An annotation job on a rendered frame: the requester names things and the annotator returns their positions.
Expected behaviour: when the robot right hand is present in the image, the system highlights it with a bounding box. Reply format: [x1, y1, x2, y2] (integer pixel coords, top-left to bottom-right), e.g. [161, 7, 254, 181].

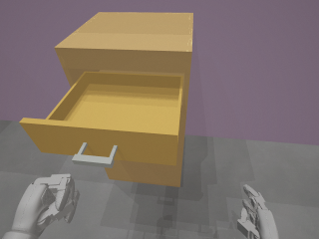
[237, 184, 279, 239]

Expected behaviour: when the robot left hand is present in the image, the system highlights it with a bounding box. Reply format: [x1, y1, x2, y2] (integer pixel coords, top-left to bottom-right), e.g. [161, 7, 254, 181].
[11, 173, 81, 238]

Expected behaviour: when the cabinet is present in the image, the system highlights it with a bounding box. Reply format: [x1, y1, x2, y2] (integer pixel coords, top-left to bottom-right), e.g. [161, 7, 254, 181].
[54, 12, 193, 187]

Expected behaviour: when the drawer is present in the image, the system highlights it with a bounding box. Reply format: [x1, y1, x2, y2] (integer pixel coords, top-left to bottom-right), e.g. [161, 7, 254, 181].
[19, 71, 183, 166]

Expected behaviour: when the handle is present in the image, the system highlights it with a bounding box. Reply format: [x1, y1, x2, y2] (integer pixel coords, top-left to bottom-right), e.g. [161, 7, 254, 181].
[72, 142, 118, 168]

